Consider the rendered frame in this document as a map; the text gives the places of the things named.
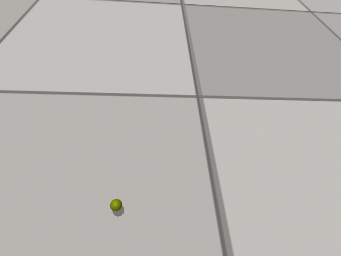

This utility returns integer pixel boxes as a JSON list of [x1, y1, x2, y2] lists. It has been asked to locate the ball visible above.
[[110, 199, 122, 211]]

